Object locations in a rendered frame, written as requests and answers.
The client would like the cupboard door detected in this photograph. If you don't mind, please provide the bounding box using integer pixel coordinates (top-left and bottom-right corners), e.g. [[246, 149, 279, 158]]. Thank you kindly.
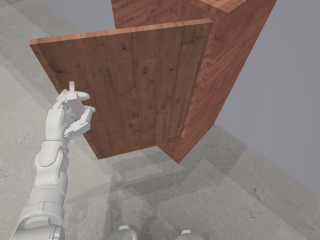
[[29, 18, 213, 160]]

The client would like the left robot upper arm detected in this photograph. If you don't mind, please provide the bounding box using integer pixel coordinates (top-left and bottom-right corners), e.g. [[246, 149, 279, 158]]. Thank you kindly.
[[10, 224, 65, 240]]

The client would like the handle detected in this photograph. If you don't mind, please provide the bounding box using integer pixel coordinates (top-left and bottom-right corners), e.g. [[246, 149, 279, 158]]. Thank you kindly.
[[66, 81, 91, 126]]

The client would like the left robot hand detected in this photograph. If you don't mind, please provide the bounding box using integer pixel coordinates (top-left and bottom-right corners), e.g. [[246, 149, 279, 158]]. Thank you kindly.
[[45, 89, 96, 146]]

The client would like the left robot thigh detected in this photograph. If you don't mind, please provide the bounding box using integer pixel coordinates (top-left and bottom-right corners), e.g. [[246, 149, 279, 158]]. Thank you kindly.
[[108, 229, 137, 240]]

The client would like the robot left shin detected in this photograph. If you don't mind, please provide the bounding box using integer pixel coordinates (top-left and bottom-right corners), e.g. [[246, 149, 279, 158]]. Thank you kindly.
[[119, 225, 129, 230]]

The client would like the robot left forearm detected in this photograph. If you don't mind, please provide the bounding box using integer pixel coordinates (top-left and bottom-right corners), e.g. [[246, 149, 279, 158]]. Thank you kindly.
[[9, 140, 69, 240]]

